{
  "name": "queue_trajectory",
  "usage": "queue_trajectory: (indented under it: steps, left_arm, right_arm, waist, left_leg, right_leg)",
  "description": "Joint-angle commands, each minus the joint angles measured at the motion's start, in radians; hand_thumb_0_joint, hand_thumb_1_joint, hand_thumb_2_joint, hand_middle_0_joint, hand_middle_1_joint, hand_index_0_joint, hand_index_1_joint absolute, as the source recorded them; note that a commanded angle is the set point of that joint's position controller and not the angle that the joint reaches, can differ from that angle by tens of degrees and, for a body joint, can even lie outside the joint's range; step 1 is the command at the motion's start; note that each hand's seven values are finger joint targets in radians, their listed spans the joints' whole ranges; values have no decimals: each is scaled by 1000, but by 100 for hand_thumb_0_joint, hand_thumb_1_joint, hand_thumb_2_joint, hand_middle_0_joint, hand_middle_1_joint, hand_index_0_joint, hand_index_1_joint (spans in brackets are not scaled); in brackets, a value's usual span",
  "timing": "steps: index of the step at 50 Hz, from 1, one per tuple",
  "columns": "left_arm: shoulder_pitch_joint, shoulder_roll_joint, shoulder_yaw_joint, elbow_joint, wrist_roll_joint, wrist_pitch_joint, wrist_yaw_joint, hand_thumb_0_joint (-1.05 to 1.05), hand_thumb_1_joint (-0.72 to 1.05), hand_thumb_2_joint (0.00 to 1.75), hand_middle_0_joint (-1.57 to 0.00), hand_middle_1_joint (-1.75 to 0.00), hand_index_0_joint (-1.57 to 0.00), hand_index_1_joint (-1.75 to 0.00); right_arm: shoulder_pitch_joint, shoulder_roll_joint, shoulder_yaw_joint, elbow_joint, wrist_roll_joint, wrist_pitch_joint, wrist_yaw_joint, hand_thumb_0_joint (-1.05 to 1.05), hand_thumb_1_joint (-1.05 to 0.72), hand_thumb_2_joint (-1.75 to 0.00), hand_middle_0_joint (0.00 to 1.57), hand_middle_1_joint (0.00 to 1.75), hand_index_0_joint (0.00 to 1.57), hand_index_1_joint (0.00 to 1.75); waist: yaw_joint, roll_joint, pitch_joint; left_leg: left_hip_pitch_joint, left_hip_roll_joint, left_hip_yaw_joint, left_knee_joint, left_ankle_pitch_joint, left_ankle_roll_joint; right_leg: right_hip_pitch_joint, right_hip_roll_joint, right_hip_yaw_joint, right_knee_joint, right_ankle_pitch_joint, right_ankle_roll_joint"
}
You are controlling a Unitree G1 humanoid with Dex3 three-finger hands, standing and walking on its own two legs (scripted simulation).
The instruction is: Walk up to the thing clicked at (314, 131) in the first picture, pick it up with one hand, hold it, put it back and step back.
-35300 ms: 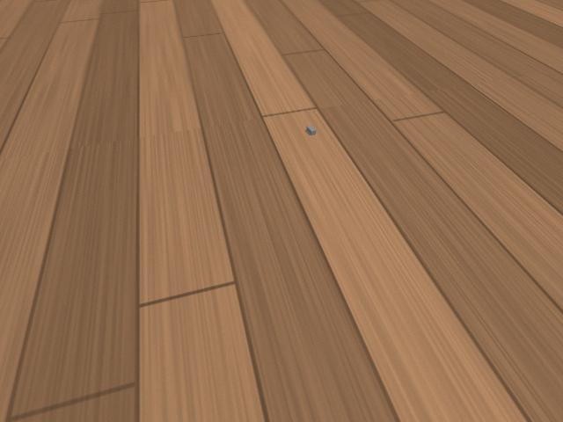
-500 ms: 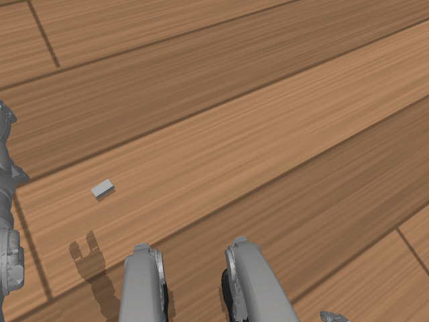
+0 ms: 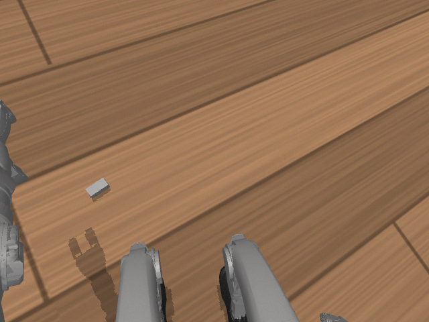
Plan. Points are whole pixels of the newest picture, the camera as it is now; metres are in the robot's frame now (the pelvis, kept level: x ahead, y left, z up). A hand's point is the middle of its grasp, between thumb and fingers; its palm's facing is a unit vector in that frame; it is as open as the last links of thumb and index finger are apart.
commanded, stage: approach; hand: left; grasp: from above
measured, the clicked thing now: (98, 187) +0.50 +0.31 -0.55
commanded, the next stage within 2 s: rest palm in 0.74 s
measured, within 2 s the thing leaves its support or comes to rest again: neither
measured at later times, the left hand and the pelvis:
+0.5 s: hand (76, 183) +0.47 +0.31 -0.35, palm faces -0.34 -0.20 -0.92, open 12.4 cm; pelvis -0.03 +0.00 -0.17, yaw -3 degrees
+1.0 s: hand (101, 178) +0.51 +0.28 -0.47, palm faces -0.33 -0.20 -0.92, open 12.1 cm; pelvis -0.02 -0.01 -0.25, yaw -9 degrees
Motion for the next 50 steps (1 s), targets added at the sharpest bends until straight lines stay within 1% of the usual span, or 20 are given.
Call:
queue_trajectory:
  steps: [1, 5, 8, 12, 15, 18, 21, 22, 27, 28, 31, 33, 34, 36, 37, 38, 39, 40, 43, 50]
  left_arm:
    - [-249, 212, -18, -31, 29, -37, 14, 0, -24, 66, -27, -91, -31, -87]
    - [-271, 196, -29, 36, 62, -89, 47, 0, -21, 62, -25, -99, -32, -92]
    - [-307, 267, 18, 81, 92, -121, 106, 0, -22, 63, -23, -101, -30, -94]
    - [-469, 333, 76, -21, 128, -150, 200, 0, -24, 65, -27, -98, -32, -92]
    - [-500, 347, 101, 26, 137, -133, 267, 0, -24, 66, -29, -94, -33, -90]
    - [-546, 382, 131, 46, 135, -104, 316, 0, -28, 69, -30, -89, -32, -86]
    - [-611, 406, 130, 48, 131, -73, 328, 0, -27, 69, -32, -84, -34, -83]
    - [-591, 405, 133, 87, 131, -61, 331, 0, -27, 69, -33, -82, -34, -81]
    - [-618, 380, 84, 199, 121, -47, 321, 0, -22, 67, -35, -80, -37, -78]
    - [-641, 412, 95, 173, 121, -54, 321, 0, -20, 65, -36, -79, -38, -77]
    - [-619, 434, 77, 240, 129, -58, 313, 0, -18, 64, -35, -82, -39, -79]
    - [-589, 478, 99, 301, 131, -59, 312, 0, -18, 63, -34, -85, -38, -80]
    - [-601, 442, 67, 319, 124, -62, 312, 0, -18, 63, -34, -84, -38, -79]
    - [-598, 466, 68, 347, 124, -60, 315, 0, -20, 64, -32, -87, -36, -82]
    - [-602, 509, 86, 359, 119, -61, 325, 0, -20, 64, -32, -87, -36, -82]
    - [-604, 496, 70, 340, 129, -61, 327, 0, -19, 62, -35, -83, -39, -79]
    - [-608, 517, 71, 343, 127, -60, 338, 0, -17, 60, -36, -82, -40, -78]
    - [-603, 561, 94, 321, 136, -58, 350, 0, -16, 60, -38, -79, -42, -75]
    - [-586, 601, 121, 270, 136, -44, 388, 0, -19, 63, -39, -73, -40, -72]
    - [-489, 619, 167, 158, 67, -8, 390, 0, -22, 65, -37, -70, -38, -69]
  right_arm:
    - [186, -202, -63, -13, -11, -19, -1, 0, -90, -90, 20, 30, 20, 30]
    - [176, -210, -58, -16, -22, -30, 12, 0, -90, -90, 20, 30, 20, 30]
    - [179, -219, -51, -13, -32, -42, 25, 0, -90, -90, 20, 30, 20, 30]
    - [198, -239, -52, 2, -52, -58, 45, 0, -91, -90, 20, 30, 20, 30]
    - [193, -255, -48, 27, -64, -70, 52, 0, -91, -90, 20, 30, 20, 30]
    - [188, -255, -48, 36, -78, -81, 55, 0, -91, -90, 20, 30, 20, 30]
    - [177, -257, -42, 40, -86, -86, 62, 0, -91, -90, 20, 30, 20, 30]
    - [167, -266, -39, 48, -89, -87, 62, 0, -91, -90, 20, 30, 20, 30]
    - [156, -274, 2, 55, -110, -103, 68, 0, -90, -89, 20, 30, 20, 30]
    - [162, -277, 6, 53, -115, -109, 71, 0, -90, -89, 20, 30, 20, 30]
    - [165, -298, 43, 40, -123, -122, 76, 0, -90, -89, 20, 30, 20, 30]
    - [177, -318, 63, 35, -131, -126, 76, 0, -90, -89, 20, 30, 20, 30]
    - [167, -317, 76, 23, -132, -130, 78, 0, -90, -89, 20, 30, 20, 30]
    - [176, -333, 96, 18, -140, -138, 77, 0, -90, -89, 20, 30, 20, 30]
    - [181, -342, 104, 21, -142, -139, 74, 0, -90, -89, 20, 30, 20, 30]
    - [183, -338, 115, 8, -145, -142, 78, 0, -90, -89, 20, 30, 20, 30]
    - [182, -343, 125, 10, -145, -147, 78, 0, -90, -89, 20, 30, 20, 30]
    - [186, -350, 133, 10, -149, -149, 79, 0, -90, -90, 20, 30, 20, 30]
    - [171, -356, 152, -9, -154, -160, 86, 0, -90, -90, 20, 30, 20, 30]
    - [132, -359, 150, -16, -158, -171, 113, 0, -92, -91, 20, 30, 20, 30]
  waist:
    - [-32, 107, -418]
    - [-45, 108, -404]
    - [-39, 137, -447]
    - [-41, 298, -659]
    - [-63, 338, -695]
    - [-74, 388, -706]
    - [-91, 431, -734]
    - [-91, 425, -704]
    - [-162, 345, -543]
    - [-170, 335, -508]
    - [-190, 277, -493]
    - [-192, 237, -486]
    - [-201, 237, -469]
    - [-219, 249, -446]
    - [-210, 246, -442]
    - [-218, 270, -452]
    - [-205, 283, -450]
    - [-207, 308, -457]
    - [-185, 388, -500]
    - [-164, 469, -504]
  left_leg:
    - [334, -14, 17, -115, 158, 35]
    - [266, -14, 8, -29, 186, 31]
    - [208, -19, 14, 50, 196, 25]
    - [315, -16, 5, 144, 283, 9]
    - [341, -7, -3, 198, 297, 5]
    - [320, -5, -5, 241, 231, 4]
    - [289, -4, -1, 298, 171, 3]
    - [251, -4, -1, 315, 144, 5]
    - [26, -10, -7, 408, -32, 12]
    - [-6, -11, -14, 422, -61, 14]
    - [-85, -13, -3, 492, -30, 23]
    - [-128, -10, 1, 528, 0, 28]
    - [-151, -9, -1, 538, -4, 29]
    - [-145, -4, -13, 557, 16, 28]
    - [-160, 0, -15, 563, 12, 27]
    - [-142, 0, -15, 578, 56, 25]
    - [-143, 3, -17, 584, 67, 23]
    - [-126, 7, -21, 592, 98, 20]
    - [-64, 15, -29, 609, 175, 8]
    - [-42, 32, -37, 643, 268, 3]
  right_leg:
    - [98, 26, -32, -115, 172, -68]
    - [-6, 32, -44, -21, 192, -72]
    - [-47, 31, -44, 56, 207, -68]
    - [-119, 22, -57, 177, 269, -65]
    - [-196, 18, -75, 247, 274, -62]
    - [-257, 7, -81, 308, 229, -61]
    - [-311, 7, -87, 360, 186, -67]
    - [-339, 5, -90, 375, 163, -65]
    - [-415, 18, -108, 420, 35, -68]
    - [-431, 18, -114, 436, 15, -67]
    - [-394, 32, -120, 456, 34, -63]
    - [-361, 39, -125, 467, 57, -57]
    - [-367, 42, -131, 479, 54, -57]
    - [-372, 49, -145, 498, 77, -57]
    - [-362, 55, -149, 501, 76, -56]
    - [-334, 56, -151, 520, 121, -55]
    - [-337, 61, -157, 525, 133, -54]
    - [-316, 63, -163, 541, 164, -54]
    - [-287, 71, -176, 575, 237, -54]
    - [-251, 81, -182, 591, 315, -50]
